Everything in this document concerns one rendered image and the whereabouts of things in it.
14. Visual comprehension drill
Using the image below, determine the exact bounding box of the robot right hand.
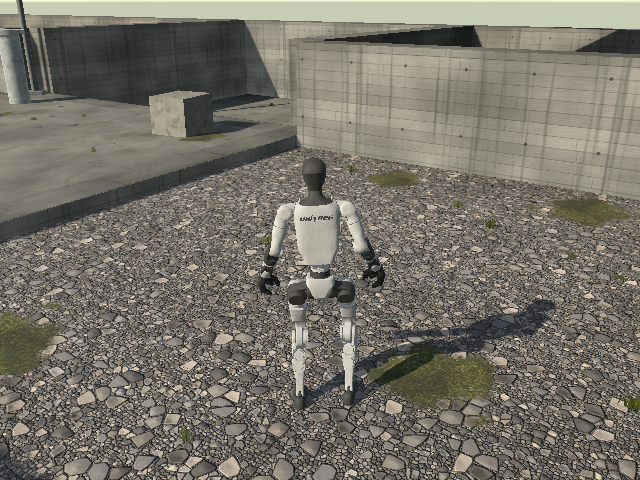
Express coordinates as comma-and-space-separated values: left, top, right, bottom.
362, 265, 385, 288

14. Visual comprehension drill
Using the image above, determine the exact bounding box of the robot right upper arm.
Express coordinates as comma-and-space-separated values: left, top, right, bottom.
336, 200, 370, 254

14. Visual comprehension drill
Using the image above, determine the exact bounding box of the robot right forearm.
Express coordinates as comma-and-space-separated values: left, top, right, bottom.
360, 238, 381, 272

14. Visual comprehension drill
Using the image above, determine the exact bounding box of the humanoid robot head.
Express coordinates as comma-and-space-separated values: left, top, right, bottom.
299, 158, 333, 206

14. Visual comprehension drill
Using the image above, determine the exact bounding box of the right robot thigh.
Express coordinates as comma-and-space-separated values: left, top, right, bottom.
334, 277, 356, 342

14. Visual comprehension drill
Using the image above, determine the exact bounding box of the robot left forearm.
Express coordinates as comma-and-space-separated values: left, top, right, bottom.
260, 242, 279, 278

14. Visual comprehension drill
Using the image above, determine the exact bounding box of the robot left upper arm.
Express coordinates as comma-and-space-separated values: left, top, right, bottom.
269, 202, 295, 257

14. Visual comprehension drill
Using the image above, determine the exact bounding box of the robot left hand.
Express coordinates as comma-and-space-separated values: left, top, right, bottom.
257, 272, 280, 295

